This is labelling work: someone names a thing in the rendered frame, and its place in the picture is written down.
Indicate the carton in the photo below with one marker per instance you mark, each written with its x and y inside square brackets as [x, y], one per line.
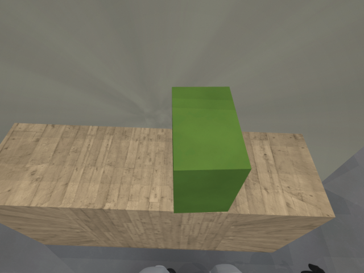
[210, 160]

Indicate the pedestal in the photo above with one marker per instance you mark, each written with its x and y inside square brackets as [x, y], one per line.
[113, 187]

